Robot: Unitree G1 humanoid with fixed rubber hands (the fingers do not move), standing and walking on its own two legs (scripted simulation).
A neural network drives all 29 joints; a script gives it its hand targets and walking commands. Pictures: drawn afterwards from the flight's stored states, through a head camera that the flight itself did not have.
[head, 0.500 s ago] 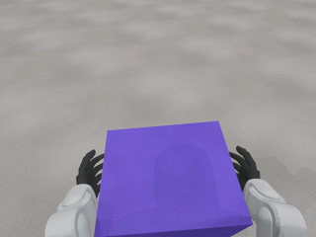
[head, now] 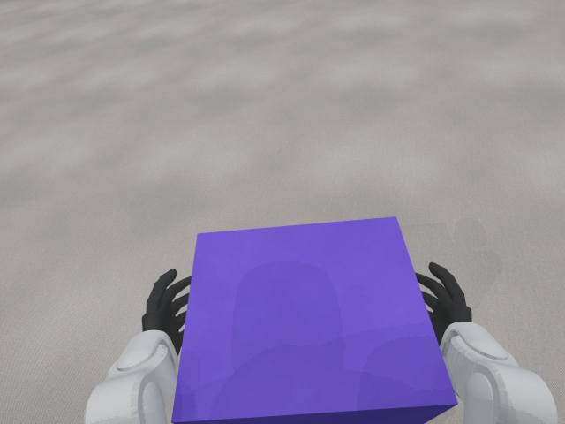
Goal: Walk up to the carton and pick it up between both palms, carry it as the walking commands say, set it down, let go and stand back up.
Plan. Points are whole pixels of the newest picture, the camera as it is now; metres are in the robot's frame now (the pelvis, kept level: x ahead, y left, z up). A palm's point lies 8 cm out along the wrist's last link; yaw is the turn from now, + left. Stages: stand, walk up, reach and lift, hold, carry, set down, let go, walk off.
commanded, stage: carry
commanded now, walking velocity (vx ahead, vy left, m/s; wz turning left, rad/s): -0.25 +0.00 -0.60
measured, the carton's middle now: (305, 342) +0.23 -0.02 +0.01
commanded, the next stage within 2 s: none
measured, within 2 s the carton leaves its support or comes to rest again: neither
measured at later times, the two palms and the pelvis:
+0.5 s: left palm out of the picture +0.06 +0.09 +0.09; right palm out of the picture -0.05 -0.24 +0.09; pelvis -0.21 -0.02 +0.00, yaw -18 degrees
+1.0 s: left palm out of the picture -0.15 +0.06 +0.09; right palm out of the picture -0.31 -0.24 +0.10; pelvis -0.41 +0.01 +0.02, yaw -28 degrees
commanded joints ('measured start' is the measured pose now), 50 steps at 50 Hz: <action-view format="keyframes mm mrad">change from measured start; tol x32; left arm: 1 -282 -666 -693 -105 -183 7 -87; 50 -510 -708 -825 -117 -234 41 -73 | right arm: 1 -483 721 908 -152 286 -26 121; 50 -479 612 745 -104 188 -11 137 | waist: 1 71 -211 -252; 10 73 -276 -250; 13 61 330 -79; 26 60 205 -274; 29 80 -461 -252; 43 61 -285 -249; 46 50 382 -113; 50 79 115 -108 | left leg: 1 11 -31 -33 -92 -33 2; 12 467 244 -210 -1005 -210 158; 15 143 396 -34 -931 157 148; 20 475 286 104 -649 820 141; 27 360 304 105 -466 663 66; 29 -96 78 170 -148 -242 -49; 33 -39 44 -60 157 -16 6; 44 514 -78 92 -827 -110 56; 46 176 355 -405 -1071 -296 154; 50 128 235 -24 -932 14 67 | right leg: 1 239 -240 262 -271 162 -86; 10 47 -84 235 -528 -108 158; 13 -124 84 -32 423 -310 181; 16 -186 9 58 698 -161 83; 25 -24 -20 -107 64 -247 98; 30 201 -377 395 -198 726 -135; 36 132 -224 208 -301 -138 -62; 43 57 -153 190 -479 -303 75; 47 -57 37 -7 412 -201 123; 50 -73 7 21 512 -120 90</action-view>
